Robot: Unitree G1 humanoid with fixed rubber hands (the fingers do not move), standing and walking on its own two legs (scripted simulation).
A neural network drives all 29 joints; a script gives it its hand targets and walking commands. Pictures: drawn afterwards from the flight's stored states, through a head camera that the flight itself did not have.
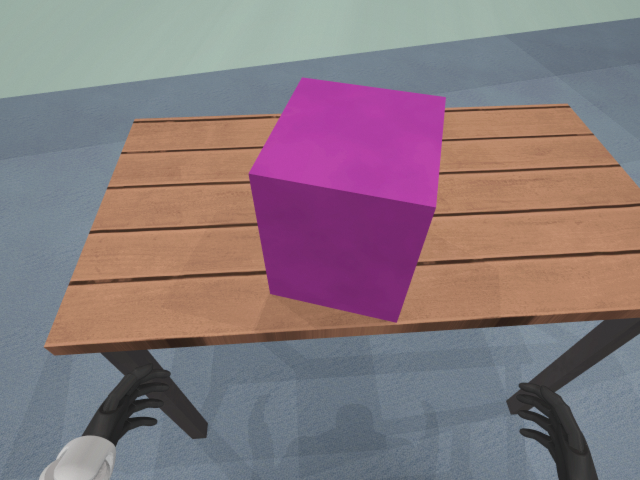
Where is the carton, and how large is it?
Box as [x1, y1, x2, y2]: [248, 77, 445, 322]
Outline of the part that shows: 302,77 248,173 270,293 396,322 435,208 445,97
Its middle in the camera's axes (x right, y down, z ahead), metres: +0.04 -0.05 +0.57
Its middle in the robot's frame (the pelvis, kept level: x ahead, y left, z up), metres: +0.47 -0.01 +0.06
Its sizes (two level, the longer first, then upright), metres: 0.210 0.200 0.250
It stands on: a table, 0.72 m high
